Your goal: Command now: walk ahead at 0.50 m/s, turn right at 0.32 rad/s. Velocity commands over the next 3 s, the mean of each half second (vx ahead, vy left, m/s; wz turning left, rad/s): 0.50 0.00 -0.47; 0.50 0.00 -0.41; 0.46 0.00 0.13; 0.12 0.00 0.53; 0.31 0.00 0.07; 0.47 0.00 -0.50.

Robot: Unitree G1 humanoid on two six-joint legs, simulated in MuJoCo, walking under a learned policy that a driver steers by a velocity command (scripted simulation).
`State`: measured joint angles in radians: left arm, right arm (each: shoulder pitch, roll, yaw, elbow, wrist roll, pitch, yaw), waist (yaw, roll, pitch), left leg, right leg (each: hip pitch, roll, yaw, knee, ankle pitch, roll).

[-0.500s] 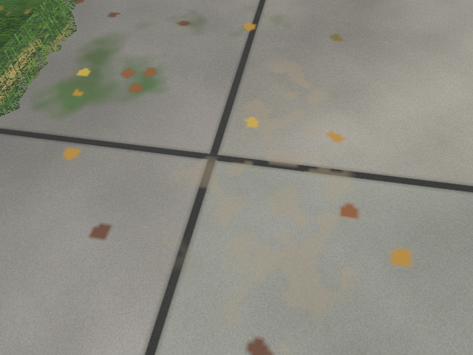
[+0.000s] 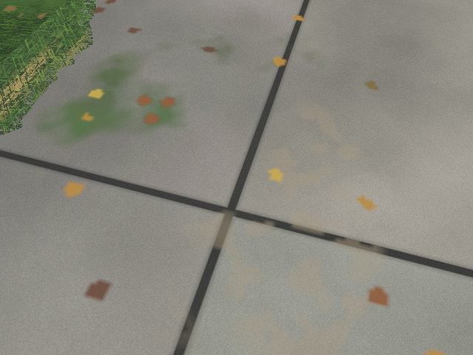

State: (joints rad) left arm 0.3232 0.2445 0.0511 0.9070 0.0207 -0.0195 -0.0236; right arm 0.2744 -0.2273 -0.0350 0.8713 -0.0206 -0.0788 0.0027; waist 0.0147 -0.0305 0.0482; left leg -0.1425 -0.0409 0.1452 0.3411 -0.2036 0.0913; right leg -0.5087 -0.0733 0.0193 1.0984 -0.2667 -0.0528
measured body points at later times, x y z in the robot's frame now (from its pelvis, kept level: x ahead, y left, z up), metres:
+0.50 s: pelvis +0.26 -0.06 -0.01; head +0.28 -0.07 +0.44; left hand +0.41 +0.18 -0.14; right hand +0.28 -0.34 -0.14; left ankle +0.25 +0.10 -0.65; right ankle +0.27 -0.10 -0.75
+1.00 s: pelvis +0.54 -0.10 -0.01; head +0.57 -0.10 +0.44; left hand +0.70 +0.12 -0.15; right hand +0.52 -0.39 -0.12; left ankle +0.62 -0.05 -0.75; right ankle +0.39 -0.15 -0.66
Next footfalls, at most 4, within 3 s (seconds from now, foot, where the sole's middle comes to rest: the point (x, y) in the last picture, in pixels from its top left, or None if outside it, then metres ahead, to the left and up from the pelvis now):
0.34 right None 0.31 -0.11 -0.78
0.86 left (264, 297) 0.66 -0.07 -0.78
1.38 right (356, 258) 0.80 -0.37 -0.78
1.88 left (298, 226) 0.91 -0.19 -0.78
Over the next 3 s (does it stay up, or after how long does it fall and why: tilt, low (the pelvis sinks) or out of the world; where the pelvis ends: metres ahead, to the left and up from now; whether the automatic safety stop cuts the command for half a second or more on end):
stays up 1.15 -0.29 0.00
